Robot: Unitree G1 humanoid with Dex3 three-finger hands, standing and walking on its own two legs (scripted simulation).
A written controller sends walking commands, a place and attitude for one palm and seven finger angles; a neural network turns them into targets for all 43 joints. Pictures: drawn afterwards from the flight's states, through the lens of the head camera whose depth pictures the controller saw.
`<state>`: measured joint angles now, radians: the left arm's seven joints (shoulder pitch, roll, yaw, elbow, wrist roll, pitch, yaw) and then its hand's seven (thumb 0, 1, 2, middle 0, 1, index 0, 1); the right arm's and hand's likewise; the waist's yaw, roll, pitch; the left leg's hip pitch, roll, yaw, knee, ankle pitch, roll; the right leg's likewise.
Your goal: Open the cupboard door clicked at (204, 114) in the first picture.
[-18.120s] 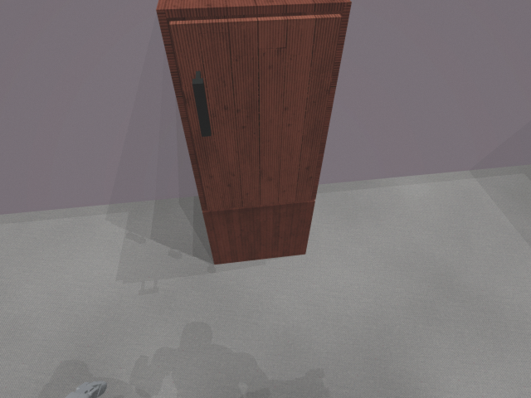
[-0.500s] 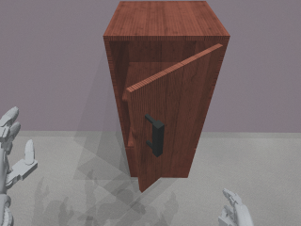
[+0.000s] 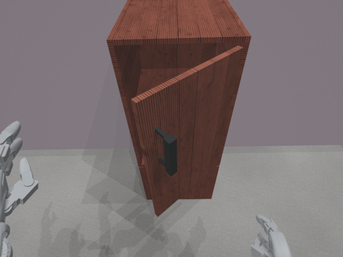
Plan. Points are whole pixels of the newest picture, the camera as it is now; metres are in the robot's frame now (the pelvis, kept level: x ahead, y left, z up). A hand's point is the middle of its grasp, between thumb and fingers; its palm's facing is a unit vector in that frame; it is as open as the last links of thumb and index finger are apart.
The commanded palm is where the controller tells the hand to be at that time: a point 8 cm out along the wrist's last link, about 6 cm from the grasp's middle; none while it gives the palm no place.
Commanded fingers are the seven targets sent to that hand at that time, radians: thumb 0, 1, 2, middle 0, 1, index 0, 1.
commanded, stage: step back with the hand held close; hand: left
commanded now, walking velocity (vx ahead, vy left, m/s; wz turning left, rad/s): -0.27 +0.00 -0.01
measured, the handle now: (165, 151) +0.36 +0.06 +0.05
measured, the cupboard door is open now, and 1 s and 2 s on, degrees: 41 41 41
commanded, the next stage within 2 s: stop stepping back and stand still in 1.00 s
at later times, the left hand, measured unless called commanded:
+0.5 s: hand out of the picture +0.12 +0.30 +0.15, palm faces +0.38 -0.77 -0.51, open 7.4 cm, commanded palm +0.06 +0.33 +0.17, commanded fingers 0.00 0.90 0.90 -0.20 -0.30 -0.20 -0.30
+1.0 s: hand out of the picture +0.02 +0.29 +0.17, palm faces +0.42 -0.80 -0.42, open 7.4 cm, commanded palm -0.04 +0.33 +0.17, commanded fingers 0.00 0.90 0.90 -0.20 -0.30 -0.20 -0.30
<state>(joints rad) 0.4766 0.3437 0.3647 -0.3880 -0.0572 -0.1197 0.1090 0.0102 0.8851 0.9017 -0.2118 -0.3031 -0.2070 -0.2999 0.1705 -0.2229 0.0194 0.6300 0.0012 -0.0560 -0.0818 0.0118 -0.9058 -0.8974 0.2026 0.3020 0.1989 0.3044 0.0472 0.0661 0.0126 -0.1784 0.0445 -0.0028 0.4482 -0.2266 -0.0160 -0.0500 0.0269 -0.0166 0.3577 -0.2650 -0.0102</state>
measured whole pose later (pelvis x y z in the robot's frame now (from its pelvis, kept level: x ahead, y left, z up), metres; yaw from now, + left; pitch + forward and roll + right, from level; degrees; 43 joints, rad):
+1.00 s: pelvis -0.19 +0.03 -0.01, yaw -1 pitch +2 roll -4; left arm 0.55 0.42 0.43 -0.59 -0.06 -0.21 0.18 0.01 0.89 0.90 -0.21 -0.30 -0.21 -0.30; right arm 0.16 -0.16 0.01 0.63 -0.02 -0.14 -0.05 0.01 -0.90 -0.90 0.20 0.30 0.20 0.30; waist 0.01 0.00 0.02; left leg -0.44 0.05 0.02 0.40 0.00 0.04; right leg -0.29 0.08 0.00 0.82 -0.51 0.00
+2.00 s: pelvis -0.31 +0.03 -0.01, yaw -1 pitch +0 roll -1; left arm 0.34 0.37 0.19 0.05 0.02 -0.09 0.04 0.00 0.89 0.90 -0.20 -0.30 -0.20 -0.30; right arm 0.15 -0.26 0.00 0.79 -0.01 -0.09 0.00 0.01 -0.90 -0.90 0.20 0.30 0.20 0.30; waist 0.02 0.08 -0.03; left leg -0.38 -0.02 -0.01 0.58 -0.20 0.03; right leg -0.23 0.03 -0.03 0.56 -0.33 -0.02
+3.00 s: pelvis -0.30 +0.01 +0.00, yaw +0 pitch -2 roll +0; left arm 0.29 0.12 0.01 1.13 0.01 0.00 0.04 0.00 0.92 0.90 -0.20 -0.30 -0.20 -0.30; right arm 0.30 -0.12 0.00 1.14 -0.02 0.02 -0.04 0.00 -0.91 -0.90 0.20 0.30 0.19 0.30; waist -0.02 0.01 0.04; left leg -0.26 -0.02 -0.03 0.44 -0.15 0.01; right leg -0.12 0.03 -0.05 0.45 -0.30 -0.04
